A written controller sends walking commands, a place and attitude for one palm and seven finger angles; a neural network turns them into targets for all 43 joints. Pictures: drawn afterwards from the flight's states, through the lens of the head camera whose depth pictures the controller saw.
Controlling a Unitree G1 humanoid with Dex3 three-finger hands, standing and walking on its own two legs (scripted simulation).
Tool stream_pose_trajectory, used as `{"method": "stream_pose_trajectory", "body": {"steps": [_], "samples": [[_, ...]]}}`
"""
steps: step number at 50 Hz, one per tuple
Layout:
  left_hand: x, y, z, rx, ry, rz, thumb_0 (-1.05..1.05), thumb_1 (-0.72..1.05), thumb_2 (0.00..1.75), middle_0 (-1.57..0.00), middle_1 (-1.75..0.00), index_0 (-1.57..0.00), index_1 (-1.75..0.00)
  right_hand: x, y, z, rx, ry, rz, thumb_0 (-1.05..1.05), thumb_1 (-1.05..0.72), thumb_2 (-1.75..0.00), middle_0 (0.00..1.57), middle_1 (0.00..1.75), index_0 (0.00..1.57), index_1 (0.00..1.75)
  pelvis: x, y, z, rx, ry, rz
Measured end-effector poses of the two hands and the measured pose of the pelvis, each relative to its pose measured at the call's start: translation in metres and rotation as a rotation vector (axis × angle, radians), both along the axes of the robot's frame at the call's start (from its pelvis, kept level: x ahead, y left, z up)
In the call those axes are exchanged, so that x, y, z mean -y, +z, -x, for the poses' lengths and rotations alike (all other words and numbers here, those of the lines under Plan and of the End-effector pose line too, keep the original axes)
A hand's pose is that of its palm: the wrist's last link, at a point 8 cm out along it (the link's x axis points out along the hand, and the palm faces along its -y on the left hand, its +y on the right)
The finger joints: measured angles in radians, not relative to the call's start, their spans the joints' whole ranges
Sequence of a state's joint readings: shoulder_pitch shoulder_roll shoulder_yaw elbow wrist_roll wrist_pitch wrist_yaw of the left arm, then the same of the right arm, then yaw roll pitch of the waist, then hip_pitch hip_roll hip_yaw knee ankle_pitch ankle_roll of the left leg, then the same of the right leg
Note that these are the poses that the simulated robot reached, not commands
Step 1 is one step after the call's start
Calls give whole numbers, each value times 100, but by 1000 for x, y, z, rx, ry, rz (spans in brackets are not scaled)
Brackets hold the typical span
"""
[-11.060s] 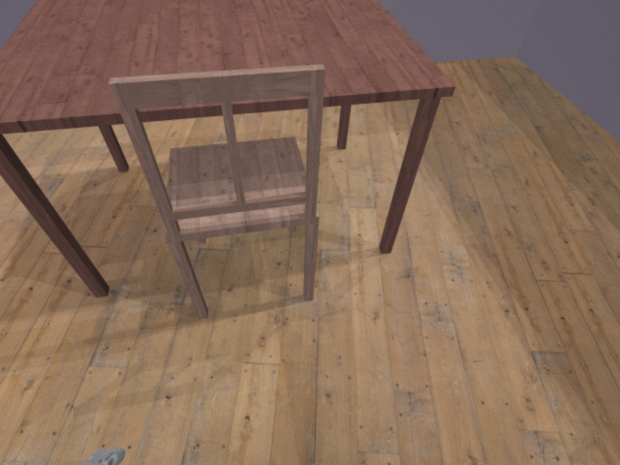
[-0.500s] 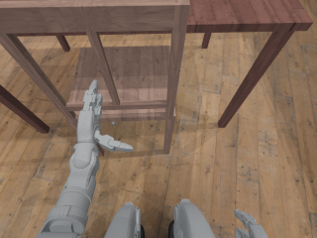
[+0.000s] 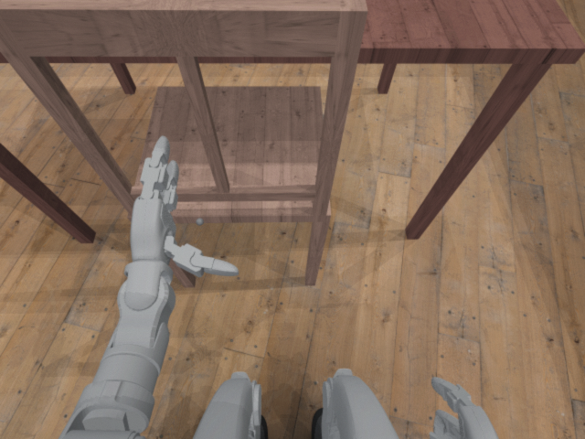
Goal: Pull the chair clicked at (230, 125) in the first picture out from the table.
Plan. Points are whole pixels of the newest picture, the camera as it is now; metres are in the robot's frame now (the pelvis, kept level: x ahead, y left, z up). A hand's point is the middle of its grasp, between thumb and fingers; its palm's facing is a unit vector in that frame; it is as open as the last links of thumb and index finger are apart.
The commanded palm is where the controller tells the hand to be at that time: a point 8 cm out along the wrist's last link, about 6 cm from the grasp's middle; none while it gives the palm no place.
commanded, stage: aim the fingers beside a spindle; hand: left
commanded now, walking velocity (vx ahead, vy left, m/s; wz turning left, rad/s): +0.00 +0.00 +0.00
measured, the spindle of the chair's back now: (209, 136) +0.54 +0.13 +0.04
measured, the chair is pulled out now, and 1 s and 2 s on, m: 0.00 0.00 0.00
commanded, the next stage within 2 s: none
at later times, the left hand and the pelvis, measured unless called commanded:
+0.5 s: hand (208, 234) +0.38 +0.12 +0.01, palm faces -0.02 -1.00 -0.02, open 16.9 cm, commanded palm +0.36 +0.16 +0.02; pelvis +0.00 +0.01 +0.00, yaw +0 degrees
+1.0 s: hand (215, 227) +0.39 +0.10 +0.03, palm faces -0.03 -1.00 -0.02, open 17.0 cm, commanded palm +0.37 +0.16 +0.02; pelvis +0.00 +0.00 +0.00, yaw +0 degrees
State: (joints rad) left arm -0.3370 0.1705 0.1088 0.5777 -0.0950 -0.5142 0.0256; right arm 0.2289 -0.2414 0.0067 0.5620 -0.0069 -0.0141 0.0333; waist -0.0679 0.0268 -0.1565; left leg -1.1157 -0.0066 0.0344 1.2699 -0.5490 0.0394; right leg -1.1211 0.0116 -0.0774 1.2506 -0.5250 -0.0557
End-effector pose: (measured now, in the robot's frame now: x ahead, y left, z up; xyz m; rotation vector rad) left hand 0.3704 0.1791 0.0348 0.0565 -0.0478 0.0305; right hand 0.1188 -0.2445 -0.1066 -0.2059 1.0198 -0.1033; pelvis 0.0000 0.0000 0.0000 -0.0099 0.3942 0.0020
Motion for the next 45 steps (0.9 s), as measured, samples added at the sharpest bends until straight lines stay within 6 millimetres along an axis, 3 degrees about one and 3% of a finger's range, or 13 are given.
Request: {"method": "stream_pose_trajectory", "body": {"steps": [3, 11, 18, 22, 26, 30, 34, 39, 45], "samples": [[-1, 0, 4, -31, -27, 3, -2, -50, 30, -6, -8, -6, -8, -5, -1, 2, -15, 7, -14, 1, -90, -90, 20, 30, 20, 30, -2, 2, -1, 4, 7, 4], [24, -18, 13, -82, -87, 61, -1, -50, 30, -6, -8, -6, -8, -7, 3, 0, -2, 3, 6, 1, -90, -90, 20, 30, 21, 30, -6, 2, -1, 1, 8, 10], [7, 2, 2, 18, -18, 0, -2, -50, 30, -6, -8, -6, -8, -7, 1, 1, -1, 1, 3, 1, -90, -90, 20, 30, 21, 30, -7, -1, 1, 7, 2, 8], [2, -8, 1, -58, -28, 4, -1, -50, 30, -6, -8, -6, -8, -9, 0, 4, -19, 6, -6, 1, -90, -90, 20, 30, 21, 30, -7, 0, 2, 5, 8, 10], [10, -20, 9, -104, -59, 47, -1, -50, 30, -6, -8, -6, -8, -8, 1, 5, -21, 2, 1, 1, -90, -90, 20, 30, 21, 30, -7, 1, 1, -1, 9, 13], [19, -11, 12, -45, -71, 53, -2, -50, 30, -6, -8, -6, -8, -7, 3, 4, -13, -3, 13, 1, -90, -90, 20, 30, 21, 30, -8, 1, 0, 2, 6, 13], [17, -1, 3, 8, -51, 20, -2, -50, 30, -6, -8, -6, -8, -6, 2, 4, -13, -1, 15, 1, -90, -90, 20, 30, 21, 30, -7, 0, 0, 5, 5, 11], [5, -12, -7, -55, -19, 7, -1, -50, 30, -6, -8, -6, -8, -5, 0, 5, -22, -3, 6, 1, -90, -90, 20, 30, 21, 30, -5, -1, 1, -3, 4, 9], [9, -17, 6, -84, -47, 42, -2, -50, 30, -6, -8, -6, -8, -5, 0, 5, -30, -6, 3, 1, -90, -90, 20, 30, 21, 30, -5, 1, -2, -8, 4, 10]]}}
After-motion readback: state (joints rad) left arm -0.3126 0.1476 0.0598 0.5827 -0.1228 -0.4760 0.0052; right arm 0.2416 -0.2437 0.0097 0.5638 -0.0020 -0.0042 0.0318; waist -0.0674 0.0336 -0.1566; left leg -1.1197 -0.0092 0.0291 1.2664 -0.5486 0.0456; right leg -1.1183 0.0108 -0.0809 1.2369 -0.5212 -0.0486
